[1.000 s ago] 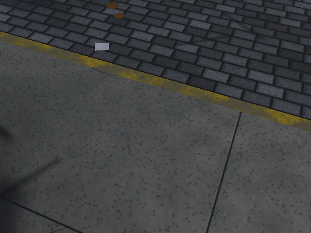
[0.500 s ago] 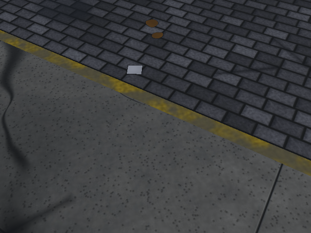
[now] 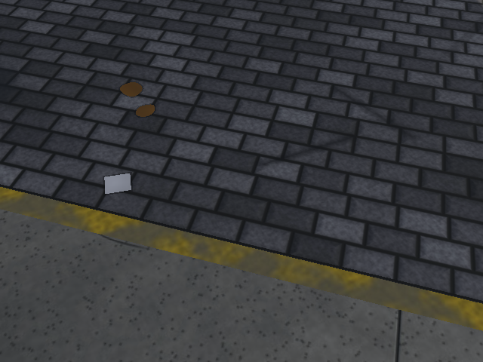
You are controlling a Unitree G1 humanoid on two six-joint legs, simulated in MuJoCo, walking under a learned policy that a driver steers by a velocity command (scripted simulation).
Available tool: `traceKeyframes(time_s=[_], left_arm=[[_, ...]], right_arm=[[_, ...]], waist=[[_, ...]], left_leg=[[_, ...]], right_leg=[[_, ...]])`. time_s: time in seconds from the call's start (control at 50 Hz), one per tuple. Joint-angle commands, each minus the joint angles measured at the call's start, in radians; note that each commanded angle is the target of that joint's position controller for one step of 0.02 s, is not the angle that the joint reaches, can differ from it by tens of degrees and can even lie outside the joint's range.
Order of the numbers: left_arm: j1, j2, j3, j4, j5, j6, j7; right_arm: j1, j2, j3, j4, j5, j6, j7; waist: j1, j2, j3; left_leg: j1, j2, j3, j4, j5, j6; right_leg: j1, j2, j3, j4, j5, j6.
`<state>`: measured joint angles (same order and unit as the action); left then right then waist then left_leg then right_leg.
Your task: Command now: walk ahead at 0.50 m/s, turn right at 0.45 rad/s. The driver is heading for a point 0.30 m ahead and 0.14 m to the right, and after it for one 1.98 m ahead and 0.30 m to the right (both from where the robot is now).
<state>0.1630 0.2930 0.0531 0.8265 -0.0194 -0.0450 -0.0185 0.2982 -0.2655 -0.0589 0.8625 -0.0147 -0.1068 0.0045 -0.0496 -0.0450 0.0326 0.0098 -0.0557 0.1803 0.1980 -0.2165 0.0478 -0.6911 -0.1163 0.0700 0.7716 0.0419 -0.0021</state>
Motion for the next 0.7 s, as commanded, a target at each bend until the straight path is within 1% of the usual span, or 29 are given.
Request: traceKeyframes(time_s=[0.02, 0.06, 0.08, 0.1, 0.12, 0.14, 0.16, 0.18, 0.2, 0.22, 0.24, 0.26, 0.28, 0.3, 0.32, 0.34, 0.36, 0.4, 0.44, 0.46, 0.5, 0.54, 0.58, 0.6, 0.62, 0.64, 0.66, 0.68, 0.7], left_arm=[[-0.111, 0.025, -0.003, -0.1, 0.002, -0.014, -0.019], [-0.153, 0.03, -0.002, -0.135, 0.001, -0.014, -0.032], [-0.163, 0.035, 0.0, -0.151, 0.001, -0.013, -0.038], [-0.157, 0.044, 0.004, -0.163, -0.001, -0.012, -0.044], [-0.134, 0.06, 0.013, -0.169, -0.001, -0.009, -0.048], [-0.077, 0.084, 0.027, -0.165, -0.003, -0.005, -0.048], [0.049, 0.126, 0.052, -0.14, -0.002, -0.003, -0.044], [0.202, 0.189, 0.085, -0.107, 0.003, -0.002, -0.029], [0.245, 0.31, 0.111, -0.105, 0.015, 0.004, -0.006], [0.224, 0.301, 0.1, -0.151, 0.02, -0.003, -0.01], [0.198, 0.234, 0.08, -0.161, 0.022, -0.008, -0.016], [0.146, 0.193, 0.071, -0.161, 0.009, -0.012, -0.015], [0.091, 0.164, 0.065, -0.167, -0.004, -0.01, -0.011], [0.048, 0.14, 0.056, -0.18, -0.001, -0.004, -0.004], [0.028, 0.14, 0.055, -0.194, 0.014, 0.0, -0.001], [0.019, 0.151, 0.06, -0.199, 0.019, 0.001, 0.001], [0.017, 0.164, 0.064, -0.197, 0.02, 0.001, 0.005], [0.027, 0.179, 0.07, -0.193, 0.015, 0.007, 0.018], [0.028, 0.179, 0.07, -0.191, 0.003, 0.025, 0.034], [0.028, 0.179, 0.069, -0.192, 0.0, 0.035, 0.041], [0.028, 0.168, 0.064, -0.192, 0.003, 0.05, 0.05], [0.041, 0.157, 0.057, -0.185, 0.011, 0.057, 0.052], [0.049, 0.148, 0.05, -0.178, 0.016, 0.06, 0.049], [0.047, 0.142, 0.046, -0.176, 0.016, 0.06, 0.048], [0.036, 0.134, 0.04, -0.177, 0.013, 0.06, 0.047], [0.018, 0.122, 0.034, -0.177, 0.01, 0.059, 0.048], [0.039, 0.097, 0.025, -0.175, 0.017, 0.052, 0.047], [0.115, 0.06, 0.013, -0.178, 0.044, 0.041, 0.045], [0.168, 0.063, 0.013, -0.165, 0.035, 0.04, 0.048]], right_arm=[[-0.013, -0.167, -0.039, -0.045, 0.011, -0.002, -0.014], [0.013, -0.178, -0.046, -0.031, 0.021, 0.018, -0.016], [0.016, -0.184, -0.049, -0.028, 0.026, 0.028, -0.018], [0.007, -0.194, -0.052, -0.03, 0.029, 0.038, -0.022], [-0.007, -0.209, -0.057, -0.036, 0.03, 0.047, -0.027], [-0.019, -0.222, -0.06, -0.042, 0.031, 0.056, -0.032], [-0.039, -0.224, -0.06, -0.052, 0.03, 0.068, -0.038], [-0.048, -0.211, -0.052, -0.065, 0.03, 0.069, -0.044], [0.044, -0.091, -0.016, -0.114, -0.01, 0.048, -0.035], [0.056, -0.095, 0.001, -0.123, -0.002, 0.011, -0.018], [-0.051, -0.171, -0.02, -0.137, 0.036, -0.006, -0.007], [-0.097, -0.159, -0.014, -0.156, 0.044, -0.012, -0.009], [-0.107, -0.156, -0.018, -0.146, 0.025, -0.007, -0.021], [-0.1, -0.171, -0.027, -0.145, 0.013, 0.006, -0.029], [-0.086, -0.172, -0.03, -0.148, 0.01, 0.023, -0.031], [-0.063, -0.154, -0.028, -0.151, 0.006, 0.036, -0.033], [-0.048, -0.139, -0.024, -0.15, 0.004, 0.045, -0.036], [-0.068, -0.122, -0.019, -0.161, 0.0, 0.055, -0.043], [-0.11, -0.115, -0.014, -0.175, -0.001, 0.06, -0.044], [-0.134, -0.114, -0.013, -0.181, 0.001, 0.061, -0.041], [-0.17, -0.11, -0.009, -0.186, 0.009, 0.063, -0.033], [-0.202, -0.113, -0.009, -0.194, 0.012, 0.06, -0.024], [-0.215, -0.125, -0.013, -0.2, 0.012, 0.054, -0.016], [-0.212, -0.131, -0.016, -0.202, 0.01, 0.05, -0.013], [-0.198, -0.133, -0.019, -0.2, 0.008, 0.044, -0.01], [-0.172, -0.126, -0.02, -0.194, 0.006, 0.036, -0.007], [-0.162, -0.146, -0.022, -0.198, -0.009, 0.026, -0.009], [-0.16, -0.214, -0.032, -0.215, -0.029, 0.025, -0.016], [-0.153, -0.168, -0.021, -0.197, -0.041, 0.038, -0.018]], waist=[[-0.022, 0.069, 0.06], [-0.031, 0.071, 0.068], [-0.025, 0.077, 0.066], [-0.01, 0.088, 0.054], [0.013, 0.108, 0.024], [0.05, 0.129, -0.023], [0.123, 0.128, -0.085], [0.202, 0.087, -0.166], [0.126, -0.17, -0.284], [0.12, -0.161, -0.476], [0.164, -0.037, -0.419], [0.136, 0.005, -0.284], [0.098, 0.07, -0.182], [0.063, 0.057, -0.138], [0.038, 0.033, -0.123], [0.022, 0.021, -0.128], [0.013, 0.013, -0.135], [0.015, -0.004, -0.151], [0.027, -0.026, -0.168], [0.036, -0.037, -0.174], [0.055, -0.056, -0.175], [0.076, -0.068, -0.165], [0.086, -0.078, -0.152], [0.084, -0.084, -0.145], [0.071, -0.088, -0.137], [0.044, -0.087, -0.126], [0.041, -0.054, -0.128], [0.096, 0.113, -0.186], [0.112, 0.265, -0.21]], left_leg=[[-0.047, 0.292, -0.037, -0.089, 0.303, 0.121], [0.052, 0.324, -0.026, -0.044, 0.362, 0.114], [0.092, 0.338, -0.02, -0.014, 0.419, 0.106], [0.118, 0.345, -0.008, 0.03, 0.535, 0.096], [0.134, 0.346, 0.006, 0.095, 0.706, 0.083], [0.139, 0.342, 0.017, 0.195, 0.871, 0.07], [0.101, 0.313, 0.034, 0.379, 0.967, 0.045], [-0.046, 0.262, 0.05, 0.633, 0.842, -0.005], [-0.471, 0.116, 0.031, 1.02, 0.052, -0.084], [-0.654, -0.029, -0.197, 1.251, -0.466, -0.107], [-0.718, 0.042, -0.292, 1.268, -0.408, -0.085], [-0.738, 0.085, -0.274, 1.187, -0.329, -0.07], [-0.721, 0.12, -0.256, 1.105, -0.272, -0.077], [-0.66, 0.142, -0.253, 1.05, -0.23, -0.082], [-0.596, 0.143, -0.253, 1.028, -0.205, -0.089], [-0.571, 0.136, -0.247, 0.994, -0.187, -0.102], [-0.557, 0.129, -0.24, 0.953, -0.164, -0.115], [-0.566, 0.109, -0.236, 0.854, -0.104, -0.135], [-0.566, 0.095, -0.242, 0.752, -0.025, -0.148], [-0.555, 0.086, -0.245, 0.702, 0.018, -0.152], [-0.537, 0.081, -0.247, 0.612, 0.083, -0.154], [-0.512, 0.078, -0.247, 0.54, 0.095, -0.148], [-0.487, 0.07, -0.246, 0.485, 0.055, -0.132], [-0.471, 0.065, -0.243, 0.449, 0.033, -0.117], [-0.435, 0.062, -0.237, 0.383, 0.049, -0.098], [-0.362, 0.062, -0.227, 0.264, 0.15, -0.072], [-0.255, 0.125, -0.283, 0.193, 0.371, -0.036], [-0.109, 0.295, -0.427, 0.239, 0.743, 0.042], [-0.066, 0.407, -0.57, 0.239, 0.833, 0.199]], right_leg=[[0.028, 0.009, -0.054, -0.107, 0.064, -0.013], [-0.019, 0.018, -0.073, -0.143, -0.003, -0.032], [-0.026, 0.026, -0.086, -0.154, -0.05, -0.045], [-0.003, 0.045, -0.107, -0.162, -0.1, -0.061], [0.051, 0.076, -0.138, -0.159, -0.154, -0.08], [0.139, 0.114, -0.168, -0.149, -0.207, -0.102], [0.295, 0.161, -0.186, -0.179, -0.203, -0.128], [0.552, 0.166, -0.132, -0.253, -0.071, -0.168], [0.949, -0.102, 0.293, -0.214, 0.192, -0.319], [1.109, -0.268, 0.712, -0.344, 0.278, -0.477], [1.06, -0.226, 0.55, -0.356, 0.378, -0.415], [0.919, -0.178, 0.393, -0.35, 0.41, -0.365], [0.768, -0.127, 0.301, -0.369, 0.394, -0.319], [0.642, -0.099, 0.252, -0.4, 0.384, -0.3], [0.552, -0.078, 0.231, -0.423, 0.417, -0.293], [0.511, -0.067, 0.212, -0.433, 0.461, -0.298], [0.481, -0.055, 0.187, -0.434, 0.499, -0.298], [0.469, -0.032, 0.162, -0.424, 0.52, -0.284], [0.475, -0.01, 0.156, -0.404, 0.455, -0.255], [0.475, 0.0, 0.16, -0.397, 0.403, -0.239], [0.485, -0.002, 0.167, -0.388, 0.308, -0.217], [0.496, -0.013, 0.192, -0.372, 0.251, -0.211], [0.517, -0.032, 0.23, -0.334, 0.232, -0.211], [0.528, -0.04, 0.253, -0.31, 0.223, -0.208], [0.531, -0.037, 0.272, -0.285, 0.196, -0.195], [0.517, -0.014, 0.275, -0.256, 0.147, -0.168], [0.476, 0.034, 0.265, -0.218, 0.053, -0.122], [0.401, 0.127, 0.185, -0.099, -0.214, -0.069], [0.317, 0.195, 0.106, -0.013, -0.559, -0.007]])
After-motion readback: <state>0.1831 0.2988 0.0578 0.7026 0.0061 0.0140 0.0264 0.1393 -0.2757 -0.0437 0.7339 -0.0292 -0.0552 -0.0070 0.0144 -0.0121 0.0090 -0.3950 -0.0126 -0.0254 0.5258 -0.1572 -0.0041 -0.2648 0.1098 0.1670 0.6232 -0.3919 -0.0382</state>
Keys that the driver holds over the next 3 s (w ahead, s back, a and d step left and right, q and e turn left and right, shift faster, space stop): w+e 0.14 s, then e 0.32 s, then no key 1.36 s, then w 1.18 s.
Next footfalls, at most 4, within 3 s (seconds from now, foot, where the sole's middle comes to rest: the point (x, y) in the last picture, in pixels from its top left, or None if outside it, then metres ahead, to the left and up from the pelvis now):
0.18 right None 0.28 -0.14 -0.78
0.66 left None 0.45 0.03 -0.78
0.94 right None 0.29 -0.19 -0.78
2.54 right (347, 280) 0.72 -0.33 -0.78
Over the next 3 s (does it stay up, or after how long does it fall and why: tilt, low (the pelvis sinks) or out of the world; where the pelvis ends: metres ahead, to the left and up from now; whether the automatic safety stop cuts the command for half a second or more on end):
stays up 0.82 -0.26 0.00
